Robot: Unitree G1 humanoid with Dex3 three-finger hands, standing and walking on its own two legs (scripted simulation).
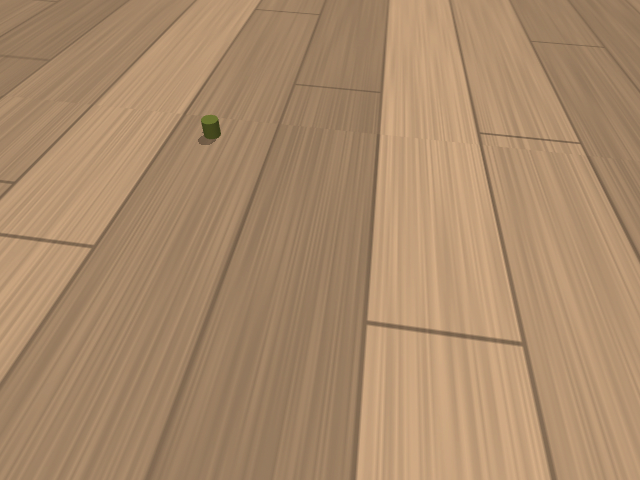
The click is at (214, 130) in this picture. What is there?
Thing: mug
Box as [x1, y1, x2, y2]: [201, 115, 220, 138]
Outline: 202,117 201,122 205,137 215,138 219,136 220,131 217,117 214,115 205,115
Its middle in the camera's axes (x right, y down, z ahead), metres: -0.58 -0.63 +2.12
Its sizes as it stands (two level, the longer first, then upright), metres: 0.124 0.090 0.092
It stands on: the floor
